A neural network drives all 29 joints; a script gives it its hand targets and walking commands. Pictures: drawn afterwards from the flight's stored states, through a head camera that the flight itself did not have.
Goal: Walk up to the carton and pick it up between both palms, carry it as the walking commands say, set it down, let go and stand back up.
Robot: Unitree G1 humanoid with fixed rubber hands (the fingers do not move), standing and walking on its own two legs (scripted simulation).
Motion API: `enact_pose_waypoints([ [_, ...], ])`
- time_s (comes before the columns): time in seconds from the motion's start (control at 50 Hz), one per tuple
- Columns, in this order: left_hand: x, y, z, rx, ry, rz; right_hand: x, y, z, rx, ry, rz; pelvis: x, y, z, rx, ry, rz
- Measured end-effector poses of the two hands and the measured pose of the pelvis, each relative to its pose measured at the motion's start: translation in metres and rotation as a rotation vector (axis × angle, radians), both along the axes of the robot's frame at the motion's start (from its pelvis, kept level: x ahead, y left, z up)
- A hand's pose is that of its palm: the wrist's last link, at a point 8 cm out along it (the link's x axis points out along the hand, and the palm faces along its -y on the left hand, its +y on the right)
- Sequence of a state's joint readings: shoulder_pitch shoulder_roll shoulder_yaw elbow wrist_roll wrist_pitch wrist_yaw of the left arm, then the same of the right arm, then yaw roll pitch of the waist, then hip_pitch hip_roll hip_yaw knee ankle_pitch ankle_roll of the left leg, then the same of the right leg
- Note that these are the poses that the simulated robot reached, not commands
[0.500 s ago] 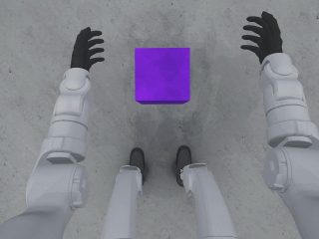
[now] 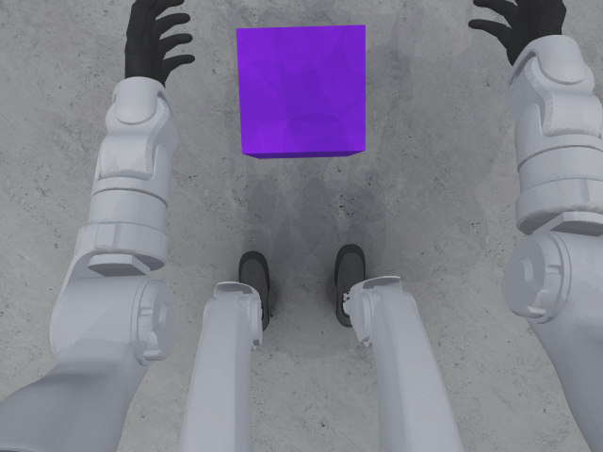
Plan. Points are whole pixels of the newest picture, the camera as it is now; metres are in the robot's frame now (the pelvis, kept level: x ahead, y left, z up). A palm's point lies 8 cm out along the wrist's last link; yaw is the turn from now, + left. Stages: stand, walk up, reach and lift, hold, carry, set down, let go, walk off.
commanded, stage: reach and lift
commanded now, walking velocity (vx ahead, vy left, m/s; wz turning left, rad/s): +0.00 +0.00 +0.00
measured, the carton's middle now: (302, 104) +0.54 +0.00 -0.50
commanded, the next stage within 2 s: none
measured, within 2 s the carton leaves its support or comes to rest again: neither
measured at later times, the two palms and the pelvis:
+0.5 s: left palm (194, 95) +0.52 +0.16 -0.30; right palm (471, 73) +0.53 -0.24 -0.29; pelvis -0.03 +0.00 -0.13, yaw -1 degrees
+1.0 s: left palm (213, 117) +0.50 +0.16 -0.42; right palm (433, 98) +0.52 -0.22 -0.40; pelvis -0.06 +0.00 -0.23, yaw -1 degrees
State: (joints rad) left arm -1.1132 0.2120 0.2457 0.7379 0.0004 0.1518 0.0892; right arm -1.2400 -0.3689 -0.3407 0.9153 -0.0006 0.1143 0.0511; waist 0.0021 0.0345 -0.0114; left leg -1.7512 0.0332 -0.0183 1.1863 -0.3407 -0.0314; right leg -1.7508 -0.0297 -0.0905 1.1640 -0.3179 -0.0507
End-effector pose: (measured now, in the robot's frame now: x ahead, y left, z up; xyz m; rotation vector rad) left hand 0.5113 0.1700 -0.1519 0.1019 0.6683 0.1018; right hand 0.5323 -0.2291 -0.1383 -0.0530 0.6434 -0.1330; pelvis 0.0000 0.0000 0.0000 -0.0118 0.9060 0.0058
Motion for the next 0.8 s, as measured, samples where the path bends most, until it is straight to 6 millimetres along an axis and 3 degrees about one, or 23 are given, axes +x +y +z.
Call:
enact_pose_waypoints([
  [0.4,0.008,-0.006,-0.118,0.042,0.01,0.012,0.002,-0.011,-0.116,0.015,-0.015,-0.049,-0.026,-0.003,-0.113,0.011,-0.036,-0.025],
  [0.6,0.006,-0.008,-0.186,0.033,0.003,0.005,-0.001,-0.007,-0.187,0.016,-0.02,-0.074,-0.042,0.0,-0.157,0.014,-0.193,-0.03],
  [0.7,-0.003,-0.011,-0.226,0.019,0.02,-0.001,-0.011,-0.002,-0.229,0.01,0.009,-0.07,-0.052,0.001,-0.183,0.017,-0.276,-0.029],
  [0.8,-0.005,-0.009,-0.239,0.019,0.041,0.002,-0.016,0.002,-0.242,0.009,0.025,-0.067,-0.057,0.002,-0.207,0.018,-0.302,-0.03],
])
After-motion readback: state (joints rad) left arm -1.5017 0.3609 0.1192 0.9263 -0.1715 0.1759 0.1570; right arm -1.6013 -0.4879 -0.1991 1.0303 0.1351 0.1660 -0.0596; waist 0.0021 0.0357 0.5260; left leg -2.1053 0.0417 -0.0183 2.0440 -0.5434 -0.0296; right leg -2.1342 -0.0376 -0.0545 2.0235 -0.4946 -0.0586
